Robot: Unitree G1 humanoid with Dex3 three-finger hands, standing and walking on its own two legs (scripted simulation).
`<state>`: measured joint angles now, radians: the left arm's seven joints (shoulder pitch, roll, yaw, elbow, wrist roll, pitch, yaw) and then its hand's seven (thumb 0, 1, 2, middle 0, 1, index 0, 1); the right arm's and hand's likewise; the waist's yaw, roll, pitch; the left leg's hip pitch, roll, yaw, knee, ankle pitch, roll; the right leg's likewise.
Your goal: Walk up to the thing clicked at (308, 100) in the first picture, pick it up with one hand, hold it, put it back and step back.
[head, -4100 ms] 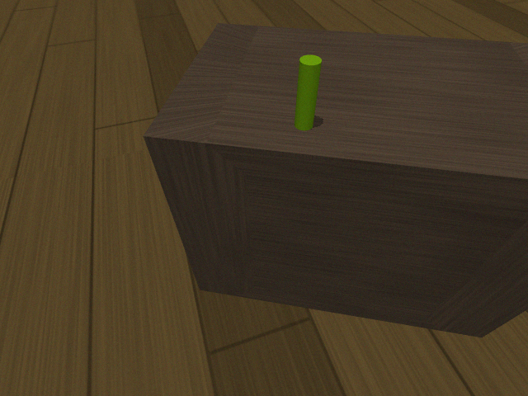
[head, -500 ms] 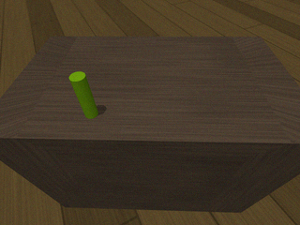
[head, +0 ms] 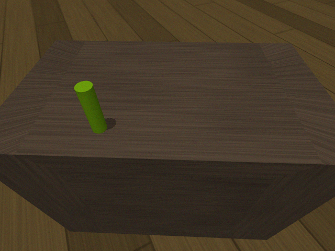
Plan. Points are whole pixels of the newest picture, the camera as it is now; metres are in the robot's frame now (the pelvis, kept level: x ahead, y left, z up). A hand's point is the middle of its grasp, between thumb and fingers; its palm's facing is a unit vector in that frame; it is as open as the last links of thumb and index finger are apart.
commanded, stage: stand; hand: left
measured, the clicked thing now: (92, 109) +0.44 +0.22 +0.09
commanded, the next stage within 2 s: rise first in 1.72 s
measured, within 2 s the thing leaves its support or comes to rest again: neither
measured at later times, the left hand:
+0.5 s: hand out of the picture +0.08 +0.24 -0.16, palm faces -0.03 -0.94 -0.35, open 7.4 cm
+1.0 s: hand out of the picture +0.08 +0.24 -0.16, palm faces -0.03 -0.94 -0.35, open 7.4 cm
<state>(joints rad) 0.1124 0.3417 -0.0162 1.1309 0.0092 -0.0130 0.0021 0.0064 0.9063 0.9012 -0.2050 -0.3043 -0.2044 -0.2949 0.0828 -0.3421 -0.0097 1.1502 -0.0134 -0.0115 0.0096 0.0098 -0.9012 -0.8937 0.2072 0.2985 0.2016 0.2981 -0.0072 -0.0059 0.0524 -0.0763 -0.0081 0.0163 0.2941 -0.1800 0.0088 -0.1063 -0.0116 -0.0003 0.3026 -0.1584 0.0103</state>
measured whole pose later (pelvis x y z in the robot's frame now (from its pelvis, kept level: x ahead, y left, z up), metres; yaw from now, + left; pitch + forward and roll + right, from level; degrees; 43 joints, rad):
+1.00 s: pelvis +0.01 -0.02 +0.00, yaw +0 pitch -2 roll +0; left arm 0.11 0.35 -0.01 1.12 0.01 -0.01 0.00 0.01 0.91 0.90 -0.21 -0.30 -0.20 -0.30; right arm 0.11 -0.35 0.01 1.13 -0.01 -0.01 0.00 0.01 -0.90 -0.89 0.21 0.30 0.20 0.30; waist -0.01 0.01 0.05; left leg -0.07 0.02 0.01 0.30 -0.19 -0.01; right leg -0.10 0.01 -0.01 0.31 -0.17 -0.01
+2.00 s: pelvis -0.01 -0.01 -0.01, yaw +0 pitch +2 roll +0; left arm 0.06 0.30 0.06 0.91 -0.07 -0.07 0.05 0.01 0.66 0.66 -0.13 -0.17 -0.12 -0.17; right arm 0.03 -0.30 -0.07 0.97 0.06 -0.10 -0.05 0.01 -0.66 -0.65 0.11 0.16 0.11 0.16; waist -0.01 0.01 0.07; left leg -0.24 0.01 0.01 0.46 -0.24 -0.01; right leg -0.26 0.01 -0.01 0.45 -0.21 -0.01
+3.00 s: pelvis +0.01 -0.01 -0.01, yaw +2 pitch -4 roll +0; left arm 0.45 0.35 0.32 -0.21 -0.06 -0.21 0.03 -0.01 -0.56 0.01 -0.05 -0.04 -0.05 -0.04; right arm 0.23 -0.23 -0.15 0.67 0.02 -0.09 -0.05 0.00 0.51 -0.02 0.06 0.05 0.05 0.05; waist 0.06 0.06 0.05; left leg -0.08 0.00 -0.02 0.39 -0.24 0.00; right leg -0.09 -0.01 -0.03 0.39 -0.22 0.00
